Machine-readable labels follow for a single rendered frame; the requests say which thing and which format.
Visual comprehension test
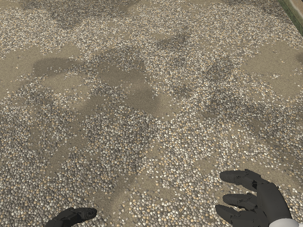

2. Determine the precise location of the right robot hand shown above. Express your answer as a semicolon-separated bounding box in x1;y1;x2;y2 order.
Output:
215;169;293;227

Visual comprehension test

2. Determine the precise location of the left robot hand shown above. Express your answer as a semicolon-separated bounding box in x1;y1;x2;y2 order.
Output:
43;207;97;227

